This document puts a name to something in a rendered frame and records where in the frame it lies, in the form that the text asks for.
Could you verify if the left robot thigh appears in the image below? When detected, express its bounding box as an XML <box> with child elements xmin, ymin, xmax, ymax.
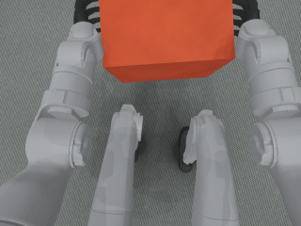
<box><xmin>87</xmin><ymin>109</ymin><xmax>144</xmax><ymax>226</ymax></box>

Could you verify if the left robot upper arm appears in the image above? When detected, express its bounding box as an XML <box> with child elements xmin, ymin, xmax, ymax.
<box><xmin>0</xmin><ymin>117</ymin><xmax>92</xmax><ymax>226</ymax></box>

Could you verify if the robot left forearm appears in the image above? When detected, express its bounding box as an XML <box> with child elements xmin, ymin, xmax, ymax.
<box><xmin>25</xmin><ymin>22</ymin><xmax>104</xmax><ymax>160</ymax></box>

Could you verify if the carton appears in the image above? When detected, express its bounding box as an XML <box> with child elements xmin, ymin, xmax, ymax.
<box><xmin>99</xmin><ymin>0</ymin><xmax>235</xmax><ymax>83</ymax></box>

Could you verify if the left robot foot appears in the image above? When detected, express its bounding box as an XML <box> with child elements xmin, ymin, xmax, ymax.
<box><xmin>134</xmin><ymin>134</ymin><xmax>142</xmax><ymax>163</ymax></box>

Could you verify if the right robot upper arm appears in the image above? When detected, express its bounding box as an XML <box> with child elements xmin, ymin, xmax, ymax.
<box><xmin>248</xmin><ymin>117</ymin><xmax>301</xmax><ymax>226</ymax></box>

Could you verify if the robot left hand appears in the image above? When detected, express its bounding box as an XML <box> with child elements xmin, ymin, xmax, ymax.
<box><xmin>73</xmin><ymin>0</ymin><xmax>101</xmax><ymax>33</ymax></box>

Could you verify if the robot right hand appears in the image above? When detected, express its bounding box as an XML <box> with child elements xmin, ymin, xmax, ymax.
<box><xmin>232</xmin><ymin>0</ymin><xmax>261</xmax><ymax>37</ymax></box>

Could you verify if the robot right forearm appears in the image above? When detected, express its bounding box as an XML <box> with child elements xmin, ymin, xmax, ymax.
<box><xmin>235</xmin><ymin>19</ymin><xmax>301</xmax><ymax>120</ymax></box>

